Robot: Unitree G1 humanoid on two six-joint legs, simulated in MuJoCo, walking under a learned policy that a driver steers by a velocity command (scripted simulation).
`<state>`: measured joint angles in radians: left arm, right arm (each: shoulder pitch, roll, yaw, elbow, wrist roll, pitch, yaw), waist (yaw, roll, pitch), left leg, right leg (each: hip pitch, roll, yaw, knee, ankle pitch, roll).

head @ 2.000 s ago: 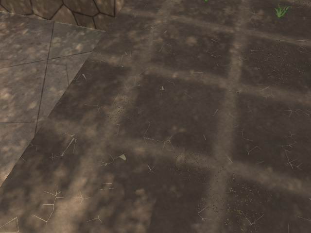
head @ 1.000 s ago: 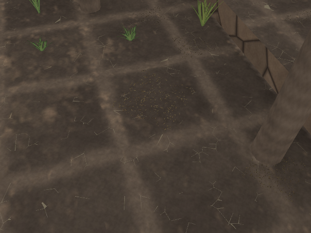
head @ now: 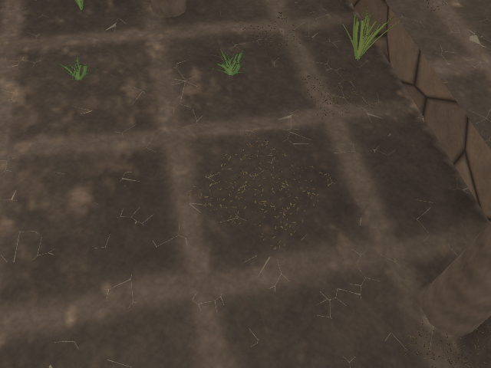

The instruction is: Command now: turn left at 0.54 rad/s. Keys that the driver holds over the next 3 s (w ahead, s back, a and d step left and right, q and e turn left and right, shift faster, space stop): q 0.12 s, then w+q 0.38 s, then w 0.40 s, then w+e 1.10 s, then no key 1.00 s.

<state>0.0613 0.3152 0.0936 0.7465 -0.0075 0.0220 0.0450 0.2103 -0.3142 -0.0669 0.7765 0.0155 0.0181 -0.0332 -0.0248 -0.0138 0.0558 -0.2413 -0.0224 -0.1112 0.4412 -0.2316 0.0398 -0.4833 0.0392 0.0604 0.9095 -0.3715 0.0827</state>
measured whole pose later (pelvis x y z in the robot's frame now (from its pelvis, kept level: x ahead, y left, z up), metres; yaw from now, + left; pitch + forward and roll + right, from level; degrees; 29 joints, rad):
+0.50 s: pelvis +0.07 -0.01 +0.00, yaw +18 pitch +2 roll -1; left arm 0.32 0.28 0.07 0.82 0.00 -0.06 0.02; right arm 0.18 -0.32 -0.08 0.68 0.02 0.00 0.02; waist 0.07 0.04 0.00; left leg -0.62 0.08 -0.04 0.89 -0.19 -0.05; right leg -0.03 -0.02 -0.10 0.25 -0.26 0.01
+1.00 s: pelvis +0.27 +0.16 +0.00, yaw +23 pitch +2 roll +1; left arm 0.12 0.30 0.05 0.77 -0.01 -0.07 -0.03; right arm 0.37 -0.27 -0.05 0.76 0.00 -0.08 0.01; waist -0.05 -0.05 0.01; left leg 0.00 -0.07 0.04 0.20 -0.23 0.07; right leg -0.71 -0.11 0.02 0.74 0.07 0.01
